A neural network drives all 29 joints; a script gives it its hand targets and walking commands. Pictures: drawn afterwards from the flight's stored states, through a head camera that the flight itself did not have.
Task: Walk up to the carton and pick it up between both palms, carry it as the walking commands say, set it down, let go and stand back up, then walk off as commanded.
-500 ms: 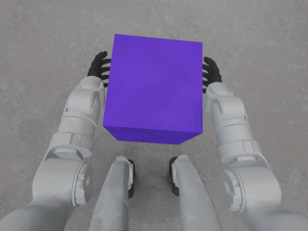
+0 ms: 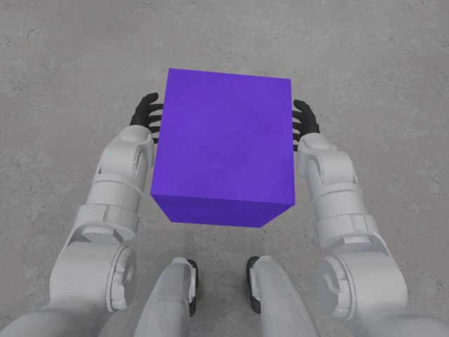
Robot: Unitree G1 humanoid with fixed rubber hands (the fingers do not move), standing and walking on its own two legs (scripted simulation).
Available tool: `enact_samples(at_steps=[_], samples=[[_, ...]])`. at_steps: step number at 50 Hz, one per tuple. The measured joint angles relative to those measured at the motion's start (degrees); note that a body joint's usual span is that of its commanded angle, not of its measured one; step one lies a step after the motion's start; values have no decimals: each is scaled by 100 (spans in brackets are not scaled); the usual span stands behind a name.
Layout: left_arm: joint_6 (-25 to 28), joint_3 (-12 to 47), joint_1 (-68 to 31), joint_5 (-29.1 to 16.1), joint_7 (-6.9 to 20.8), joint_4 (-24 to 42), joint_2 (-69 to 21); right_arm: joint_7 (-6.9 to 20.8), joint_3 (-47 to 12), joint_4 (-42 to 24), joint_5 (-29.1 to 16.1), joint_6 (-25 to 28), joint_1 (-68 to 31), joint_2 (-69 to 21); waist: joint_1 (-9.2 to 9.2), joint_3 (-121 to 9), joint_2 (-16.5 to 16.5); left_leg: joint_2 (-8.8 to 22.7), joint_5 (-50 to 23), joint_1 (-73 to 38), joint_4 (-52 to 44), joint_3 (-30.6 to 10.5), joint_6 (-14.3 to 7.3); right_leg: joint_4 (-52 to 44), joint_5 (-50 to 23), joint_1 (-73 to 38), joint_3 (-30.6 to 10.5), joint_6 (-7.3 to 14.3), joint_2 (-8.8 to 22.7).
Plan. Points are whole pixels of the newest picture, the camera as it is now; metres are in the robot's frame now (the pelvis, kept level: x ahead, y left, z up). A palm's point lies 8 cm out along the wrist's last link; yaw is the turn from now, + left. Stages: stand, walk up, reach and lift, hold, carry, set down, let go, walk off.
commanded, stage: reach and lift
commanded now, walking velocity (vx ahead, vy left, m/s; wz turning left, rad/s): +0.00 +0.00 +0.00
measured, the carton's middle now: (222, 161) +0.41 +0.00 -0.06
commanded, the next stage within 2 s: hold in 1.46 s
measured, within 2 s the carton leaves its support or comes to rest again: neither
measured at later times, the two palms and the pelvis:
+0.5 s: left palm (127, 128) +0.42 +0.14 +0.06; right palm (316, 130) +0.41 -0.15 +0.06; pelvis +0.03 +0.00 +0.02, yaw +0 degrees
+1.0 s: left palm (126, 124) +0.42 +0.14 +0.07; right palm (317, 128) +0.41 -0.15 +0.07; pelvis +0.12 +0.00 +0.04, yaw +0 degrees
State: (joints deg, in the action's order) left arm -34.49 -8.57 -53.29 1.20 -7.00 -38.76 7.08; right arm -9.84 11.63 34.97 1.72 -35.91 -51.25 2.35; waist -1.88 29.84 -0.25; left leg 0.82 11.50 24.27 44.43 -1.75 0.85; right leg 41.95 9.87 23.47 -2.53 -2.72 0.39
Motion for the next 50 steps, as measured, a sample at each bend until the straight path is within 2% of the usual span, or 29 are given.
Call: enact_samples(at_steps=[11,21,27,32,39,42,50], samples=[[-293,0,113,66,55,107,-28,23,0,-82,63,-322,59,-39,13,-130,0,0,-118,-447,-361,0,0,-308,-93,-420,-6,25,0],[-369,-92,549,282,169,106,-208,82,0,-81,225,-452,450,-179,58,-825,0,0,-157,-450,-607,0,0,-550,-131,-420,-13,32,0],[-387,-326,1104,528,322,-248,-405,137,101,338,482,-474,930,-431,79,-1975,0,0,-58,-421,-793,0,0,-760,-48,-400,-19,39,0],[-442,-526,1503,768,383,-476,-596,303,303,581,852,-469,1370,-636,80,-2951,0,0,134,-417,-821,0,0,-806,139,-405,-19,51,0],[-461,-661,1731,1032,444,-460,-766,421,371,547,1033,-456,1679,-712,82,-3229,0,1,310,-524,-844,0,0,-833,308,-513,-19,50,0],[-497,-661,2072,1034,443,-101,-885,428,371,184,1034,-469,2047,-822,88,-3295,0,6,324,-576,-959,2,0,-947,322,-563,-19,54,0],[-783,-506,3277,1033,447,1531,-1329,598,371,-1316,1031,-642,3234,-1190,163,-3355,0,22,262,-924,-1433,14,0,-1399,266,-896,-21,79,0]])
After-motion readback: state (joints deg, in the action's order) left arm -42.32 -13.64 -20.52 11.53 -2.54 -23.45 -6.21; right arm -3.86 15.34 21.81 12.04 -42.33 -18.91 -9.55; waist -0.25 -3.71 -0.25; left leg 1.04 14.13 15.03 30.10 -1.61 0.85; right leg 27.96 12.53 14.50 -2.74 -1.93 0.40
